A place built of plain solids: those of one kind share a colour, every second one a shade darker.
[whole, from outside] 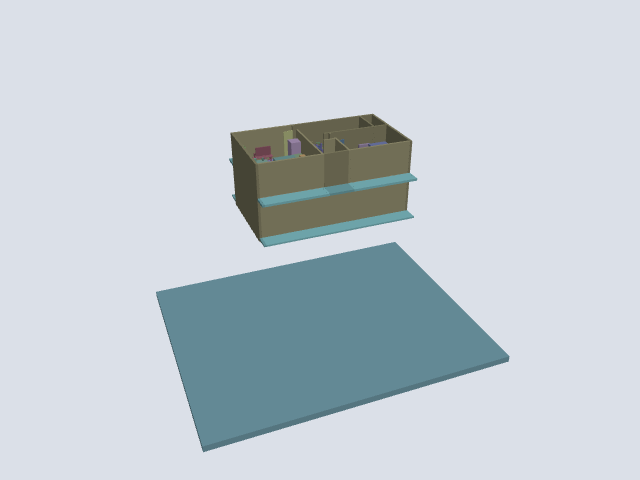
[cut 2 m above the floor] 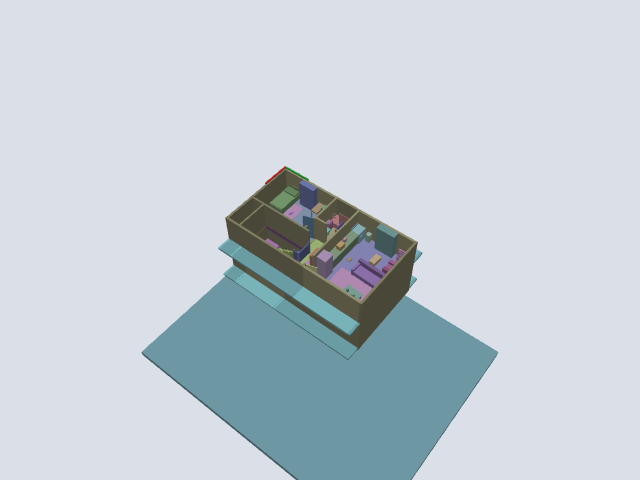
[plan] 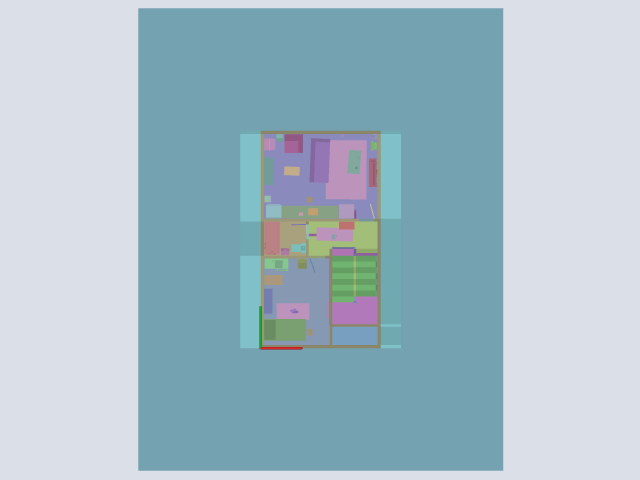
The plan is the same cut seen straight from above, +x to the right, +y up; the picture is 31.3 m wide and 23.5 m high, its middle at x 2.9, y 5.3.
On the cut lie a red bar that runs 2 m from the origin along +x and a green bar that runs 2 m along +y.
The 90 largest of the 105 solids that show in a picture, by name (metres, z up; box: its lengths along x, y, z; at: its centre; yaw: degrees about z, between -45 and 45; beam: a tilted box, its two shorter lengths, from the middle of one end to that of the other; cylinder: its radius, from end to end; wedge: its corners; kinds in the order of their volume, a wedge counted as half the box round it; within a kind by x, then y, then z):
{
 "under_1": {"box": [17.87, 22.65, 0.5], "at": [2.94, 5.33, -10.5]},
 "wall_1": {"box": [0.16, 4.24, 2.26], "at": [0.08, 2.28, 3.95]},
 "wall_2": {"box": [0.16, 10.33, 2.82], "at": [0.08, 5.33, 1.11]},
 "wall_3": {"box": [0.16, 1.68, 2.26], "at": [0.08, 5.37, 3.95]},
 "wall_4": {"box": [0.16, 4.15, 2.26], "at": [0.08, 8.41, 3.95]},
 "wall_5": {"box": [2.41, 0.13, 2.26], "at": [1.21, 4.46, 3.95]},
 "wall_6": {"box": [0.13, 0.8, 2.26], "at": [2.29, 4.93, 3.95]},
 "wall_7": {"box": [4.82, 0.13, 2.26], "at": [2.41, 6.28, 3.95]},
 "wall_8": {"box": [5.87, 0.16, 5.38], "at": [2.94, 0.08, 2.39]},
 "wall_9": {"box": [5.87, 0.16, 5.38], "at": [2.94, 10.57, 2.39]},
 "wall_10": {"box": [0.35, 0.13, 2.26], "at": [3.33, 4.46, 3.95]},
 "wall_11": {"box": [0.13, 0.89, 2.26], "at": [3.44, 0.6, 3.95]},
 "wall_12": {"box": [0.13, 3.22, 5.38], "at": [3.44, 2.79, 2.39]},
 "wall_13": {"box": [0.13, 0.34, 2.26], "at": [3.44, 4.7, 3.95]},
 "wall_14": {"box": [2.5, 0.13, 5.38], "at": [4.62, 1.11, 2.39]},
 "wall_15": {"box": [0.16, 0.89, 5.38], "at": [5.79, 0.6, 2.39]},
 "wall_16": {"box": [0.16, 3.35, 2.82], "at": [5.79, 2.85, 1.11]},
 "wall_17": {"box": [0.16, 5.03, 2.26], "at": [5.79, 3.69, 3.95]},
 "wall_18": {"box": [0.16, 5.83, 2.82], "at": [5.79, 7.58, 1.11]},
 "wall_19": {"box": [0.16, 4.15, 2.26], "at": [5.79, 8.41, 3.95]},
 "stair_1": {"box": [1.05, 0.28, 1.63], "at": [4.03, 2.4, 0.51]},
 "stair_2": {"box": [1.05, 0.57, 1.46], "at": [4.03, 2.54, 0.43]},
 "stair_3": {"box": [1.05, 0.85, 1.3], "at": [4.03, 2.68, 0.35]},
 "stair_4": {"box": [1.05, 1.14, 1.13], "at": [4.03, 2.82, 0.26]},
 "stair_5": {"box": [1.05, 1.42, 0.96], "at": [4.03, 2.96, 0.18]},
 "stair_6": {"box": [1.05, 1.71, 0.8], "at": [4.03, 3.11, 0.1]},
 "stair_7": {"box": [1.05, 1.99, 0.63], "at": [4.03, 3.25, 0.02]},
 "stair_8": {"box": [1.05, 2.28, 0.47], "at": [4.03, 3.39, -0.07]},
 "stair_9": {"box": [1.05, 1.99, 1.96], "at": [5.18, 3.53, 0.68]},
 "stair_10": {"box": [1.05, 1.71, 2.12], "at": [5.18, 3.68, 0.76]},
 "stair_11": {"box": [1.05, 1.42, 2.29], "at": [5.18, 3.82, 0.85]},
 "stair_12": {"box": [1.05, 1.14, 2.46], "at": [5.18, 3.96, 0.93]},
 "stair_13": {"box": [1.05, 0.85, 2.62], "at": [5.18, 4.1, 1.01]},
 "stair_14": {"box": [1.05, 0.57, 2.79], "at": [5.18, 4.25, 1.09]},
 "stair_15": {"box": [1.05, 0.28, 2.95], "at": [5.18, 4.39, 1.18]},
 "upper_floor_next_1": {"box": [1.0, 4.24, 0.16], "at": [-0.5, 2.28, 2.74]},
 "upper_floor_next_2": {"box": [1.0, 10.33, 0.12], "at": [-0.5, 5.33, -0.06]},
 "upper_floor_next_3": {"box": [1.0, 1.68, 0.16], "at": [-0.5, 5.37, 2.74]},
 "upper_floor_next_4": {"box": [1.0, 4.15, 0.16], "at": [-0.5, 8.41, 2.74]},
 "upper_floor_next_5": {"box": [1.0, 0.89, 0.12], "at": [6.37, 0.6, -0.06]},
 "upper_floor_next_6": {"box": [1.0, 0.89, 0.16], "at": [6.37, 0.6, 2.74]},
 "upper_floor_next_7": {"box": [1.0, 3.35, 0.12], "at": [6.37, 2.85, -0.06]},
 "upper_floor_next_8": {"box": [1.0, 5.03, 0.16], "at": [6.37, 3.69, 2.74]},
 "upper_floor_next_9": {"box": [1.0, 5.83, 0.12], "at": [6.37, 7.58, -0.06]},
 "upper_floor_next_10": {"box": [1.0, 4.15, 0.16], "at": [6.37, 8.41, 2.74]},
 "stair_landing_1": {"box": [1.16, 1.07, 1.79], "at": [4.08, 1.72, 0.6]},
 "stair_landing_2": {"box": [1.05, 1.36, 1.79], "at": [5.19, 1.86, 0.6]},
 "upper_floor_living_kitchen_1": {"box": [5.55, 4.15, 0.16], "at": [2.94, 8.41, 2.74]},
 "upper_floor_bedroom_1": {"box": [3.21, 4.24, 0.16], "at": [1.76, 2.28, 2.74]},
 "fixture_breast_living_kitchen_1": {"box": [0.47, 1.34, 2.31], "at": [0.39, 8.66, 3.93]},
 "counter_run_1": {"box": [2.81, 0.61, 0.78], "at": [2.42, 6.66, 3.31]},
 "counter_run_2": {"box": [2.81, 0.64, 0.038], "at": [2.42, 6.67, 3.72]},
 "floor_lobby_1": {"box": [1.21, 2.12, 0.5], "at": [3.94, 5.59, -0.25]},
 "fixture_breast_bedroom_1": {"box": [0.42, 1.22, 2.31], "at": [0.37, 2.3, 3.93]},
 "upper_floor_bath_1": {"box": [2.06, 1.68, 0.29], "at": [1.19, 5.37, 2.81]},
 "child_bed_1": {"box": [0.55, 0.96, 0.2], "at": [0.47, 0.9, 3.4]},
 "child_bed_2": {"box": [2.06, 1.06, 0.4], "at": [1.17, 0.9, 3.2]},
 "sofa_1": {"box": [0.23, 2.16, 0.39], "at": [2.54, 9.2, 3.47], "yaw": -2.2},
 "sofa_2": {"box": [0.92, 0.17, 0.18], "at": [2.86, 8.19, 3.36], "yaw": -2.2},
 "sofa_3": {"box": [0.93, 2.16, 0.34], "at": [2.9, 9.19, 3.1], "yaw": -2.2},
 "sofa_4": {"box": [0.92, 0.17, 0.18], "at": [2.94, 10.18, 3.36], "yaw": -2.2},
 "fridge_1": {"box": [0.75, 0.7, 1.72], "at": [4.2, 6.7, 3.68]},
 "upper_floor_landing_1": {"box": [1.02, 0.34, 0.16], "at": [2.86, 4.7, 2.74]},
 "upper_floor_landing_2": {"box": [3.36, 1.34, 0.16], "at": [4.03, 5.54, 2.74]},
 "upper_floor_landing_3": {"box": [1.16, 0.34, 0.16], "at": [5.13, 4.7, 2.74]},
 "rug_1": {"box": [1.6, 0.8, 0.08], "at": [1.58, 1.8, 2.79]},
 "rug_2": {"box": [1.8, 0.65, 0.08], "at": [3.62, 5.58, 2.79], "yaw": -1.7},
 "rug_3": {"box": [2.0, 2.9, 0.08], "at": [4.18, 8.74, 2.79], "yaw": -0.2},
 "chest_drawers_1": {"box": [1.15, 0.5, 0.99], "at": [0.78, 4.14, 3.32]},
 "bathtub_1": {"box": [0.76, 1.6, 0.41], "at": [0.55, 5.39, 3.16]},
 "bathtub_2": {"box": [0.04, 0.95, 1.2], "at": [0.8, 5.7, 3.85]},
 "armchair_club_1": {"box": [0.24, 0.87, 0.18], "at": [1.27, 10.0, 3.33]},
 "armchair_club_2": {"box": [0.92, 0.9, 0.35], "at": [1.61, 10.01, 3.07]},
 "armchair_club_3": {"box": [0.92, 0.33, 0.38], "at": [1.61, 10.31, 3.43]},
 "armchair_club_4": {"box": [0.24, 0.87, 0.18], "at": [1.96, 10.0, 3.33]},
 "range_flat_1": {"box": [0.76, 0.65, 0.94], "at": [0.63, 6.67, 3.29]},
 "flat_shelf_1": {"box": [0.76, 0.39, 1.46], "at": [4.21, 6.0, 3.55]},
 "upper_floor_tank_1": {"box": [2.21, 0.89, 0.16], "at": [4.61, 0.6, 2.74]},
 "wall_band_1": {"box": [0.13, 3.22, 0.31], "at": [3.44, 2.79, 2.67]},
 "wall_band_2": {"box": [1.32, 0.13, 0.31], "at": [5.21, 4.59, 2.67]},
 "leaning_mirror_1": {"box": [0.2, 0.83, 1.12], "at": [3.27, 1.89, 3.38]},
 "trunk_1": {"box": [0.76, 0.43, 0.31], "at": [1.52, 8.68, 2.98], "yaw": -2.2},
 "stair_guard_1": {"box": [1.05, 0.08, 0.95], "at": [4.03, 4.91, 3.3]},
 "leaf_bedroom_door_1": {"box": [0.05, 0.74, 1.98], "at": [2.53, 4.05, 3.81], "yaw": 19.0},
 "leaf_living_kitchen_door_1": {"box": [0.05, 0.74, 1.98], "at": [5.46, 6.7, 3.81], "yaw": 15.0},
 "kitchen_bin_1": {"box": [0.31, 0.31, 0.65], "at": [0.33, 7.31, 3.15]},
 "tv_stand_1": {"box": [0.09, 1.08, 0.63], "at": [5.54, 8.53, 3.56]},
 "small_desk_1": {"box": [0.9, 0.5, 0.13], "at": [0.63, 3.34, 3.5]},
 "dish_rack_1": {"box": [0.47, 0.35, 0.34], "at": [2.56, 6.68, 3.9]},
 "table_lamp_1": {"box": [0.38, 0.39, 0.2], "at": [0.89, 4.12, 4.22], "yaw": -4.0}
}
